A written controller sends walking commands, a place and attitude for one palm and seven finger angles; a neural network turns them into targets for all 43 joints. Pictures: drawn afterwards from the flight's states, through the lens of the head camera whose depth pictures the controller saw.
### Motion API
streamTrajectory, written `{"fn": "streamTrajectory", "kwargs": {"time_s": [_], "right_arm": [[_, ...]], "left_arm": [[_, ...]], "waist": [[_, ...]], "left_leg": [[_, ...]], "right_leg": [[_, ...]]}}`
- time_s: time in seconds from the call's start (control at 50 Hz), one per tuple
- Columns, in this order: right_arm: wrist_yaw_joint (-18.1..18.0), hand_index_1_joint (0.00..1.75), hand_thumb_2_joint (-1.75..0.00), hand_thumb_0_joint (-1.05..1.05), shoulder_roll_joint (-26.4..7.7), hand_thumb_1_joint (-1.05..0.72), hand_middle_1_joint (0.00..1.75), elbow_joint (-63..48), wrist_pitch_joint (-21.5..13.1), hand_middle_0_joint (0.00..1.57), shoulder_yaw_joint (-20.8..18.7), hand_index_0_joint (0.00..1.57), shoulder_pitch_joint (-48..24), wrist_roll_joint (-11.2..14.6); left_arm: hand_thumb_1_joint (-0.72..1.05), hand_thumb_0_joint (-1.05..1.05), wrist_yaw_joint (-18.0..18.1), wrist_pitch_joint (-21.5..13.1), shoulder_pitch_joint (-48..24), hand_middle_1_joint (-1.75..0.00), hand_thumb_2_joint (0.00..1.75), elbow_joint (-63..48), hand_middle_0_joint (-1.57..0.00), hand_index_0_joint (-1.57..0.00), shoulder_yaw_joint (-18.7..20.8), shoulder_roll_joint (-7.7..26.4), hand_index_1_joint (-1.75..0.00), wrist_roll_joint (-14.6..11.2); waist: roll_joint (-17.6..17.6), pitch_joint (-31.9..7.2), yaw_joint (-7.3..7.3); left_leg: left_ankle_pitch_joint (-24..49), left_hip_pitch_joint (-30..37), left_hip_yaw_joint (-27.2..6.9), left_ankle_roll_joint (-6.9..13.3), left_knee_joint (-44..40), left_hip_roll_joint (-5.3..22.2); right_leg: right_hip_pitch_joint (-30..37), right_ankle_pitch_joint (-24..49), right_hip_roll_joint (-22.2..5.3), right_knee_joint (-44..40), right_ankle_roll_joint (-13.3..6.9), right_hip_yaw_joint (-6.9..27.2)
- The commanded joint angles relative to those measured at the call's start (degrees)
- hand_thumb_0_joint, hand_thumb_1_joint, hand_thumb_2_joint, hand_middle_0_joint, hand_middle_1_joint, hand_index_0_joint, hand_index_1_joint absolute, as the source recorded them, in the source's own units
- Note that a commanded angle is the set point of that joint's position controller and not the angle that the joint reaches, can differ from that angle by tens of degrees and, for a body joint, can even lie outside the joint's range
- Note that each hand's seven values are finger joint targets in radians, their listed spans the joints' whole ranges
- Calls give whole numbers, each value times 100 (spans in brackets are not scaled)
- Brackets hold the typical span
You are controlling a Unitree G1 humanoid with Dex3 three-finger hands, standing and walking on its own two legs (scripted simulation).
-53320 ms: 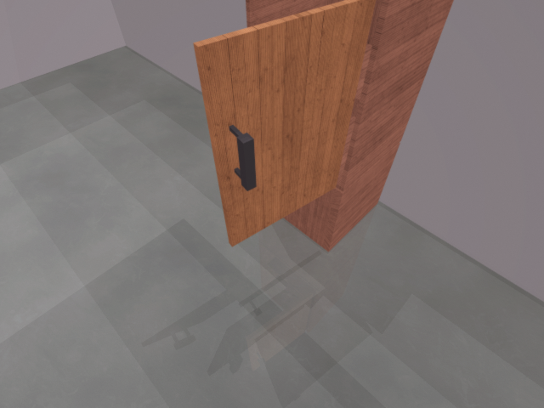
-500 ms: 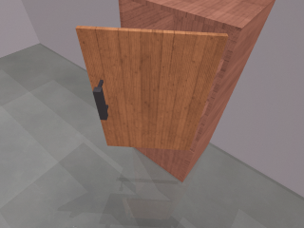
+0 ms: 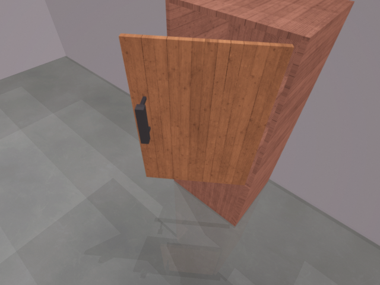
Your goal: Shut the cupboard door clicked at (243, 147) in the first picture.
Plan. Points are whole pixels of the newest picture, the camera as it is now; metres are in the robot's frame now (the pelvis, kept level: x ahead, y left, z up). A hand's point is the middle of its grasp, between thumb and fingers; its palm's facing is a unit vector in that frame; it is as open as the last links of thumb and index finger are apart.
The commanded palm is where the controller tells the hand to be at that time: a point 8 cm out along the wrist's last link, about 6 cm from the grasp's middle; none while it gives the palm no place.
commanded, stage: look again from close up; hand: left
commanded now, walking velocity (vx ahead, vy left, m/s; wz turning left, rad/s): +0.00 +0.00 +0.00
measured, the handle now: (144, 120) +0.57 +0.18 +0.01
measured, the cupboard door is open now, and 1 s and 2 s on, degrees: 35 35 35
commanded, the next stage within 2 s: shuffle to correct the standing spot in 0.52 s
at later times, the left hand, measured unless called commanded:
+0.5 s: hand out of the picture +0.09 +0.23 -0.16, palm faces -0.05 -0.96 -0.29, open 7.4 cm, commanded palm none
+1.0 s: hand out of the picture +0.05 +0.18 -0.19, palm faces -0.02 -0.99 -0.16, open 7.4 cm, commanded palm none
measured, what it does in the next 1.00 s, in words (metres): shifts its weight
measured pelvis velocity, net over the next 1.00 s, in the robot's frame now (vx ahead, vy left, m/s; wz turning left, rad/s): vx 0.07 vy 0.00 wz -0.03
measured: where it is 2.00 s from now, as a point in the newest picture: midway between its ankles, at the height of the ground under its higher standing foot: outside the picture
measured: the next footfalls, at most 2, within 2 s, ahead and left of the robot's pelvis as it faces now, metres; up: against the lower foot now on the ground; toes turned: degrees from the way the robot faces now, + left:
none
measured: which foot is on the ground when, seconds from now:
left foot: down 0.00-1.00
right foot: down 0.00-1.00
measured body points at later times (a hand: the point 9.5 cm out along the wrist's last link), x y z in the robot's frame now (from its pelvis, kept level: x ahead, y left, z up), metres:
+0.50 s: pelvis +0.02 +0.00 +0.00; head +0.02 +0.01 +0.45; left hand +0.10 +0.28 -0.14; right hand +0.09 -0.28 -0.13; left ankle +0.02 +0.11 -0.74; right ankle +0.05 -0.14 -0.74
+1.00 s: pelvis +0.07 +0.00 -0.01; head +0.07 +0.02 +0.44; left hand +0.05 +0.23 -0.17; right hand +0.07 -0.23 -0.16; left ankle +0.02 +0.11 -0.74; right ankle +0.05 -0.14 -0.74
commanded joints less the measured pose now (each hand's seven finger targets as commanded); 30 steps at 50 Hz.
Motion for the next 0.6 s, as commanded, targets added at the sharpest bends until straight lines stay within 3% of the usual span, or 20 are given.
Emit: {"fn": "streamTrajectory", "kwargs": {"time_s": [0.0, 0.26, 0.58], "right_arm": [[-79, 30, -90, 0, -1097, -90, 30, -225, -176, 20, -252, 20, -314, 61], [-122, 30, -90, 0, -929, -90, 30, 107, -215, 20, -236, 20, -404, 76], [-115, 30, -90, 0, -1105, -90, 30, 74, -213, 20, -233, 20, -721, 66]], "left_arm": [[90, 0, 87, -181, -349, -30, 90, -322, -20, -20, 207, 951, -30, -36], [90, 0, 130, -189, -373, -30, 90, -124, -20, -20, 197, 775, -30, -33], [90, 0, 113, -196, -708, -30, 90, -185, -20, -20, 211, 897, -30, -22]], "waist": [[-59, 92, -53], [99, -69, -18], [26, -213, -30]], "left_leg": [[-567, -365, -698, 103, -844, 616], [255, -83, -639, 65, -863, 702], [690, 221, -605, 37, -954, 743]], "right_leg": [[117, -879, -454, -701, -288, 627], [465, 22, -452, -627, -276, 512], [665, 553, -485, -732, -253, 504]]}}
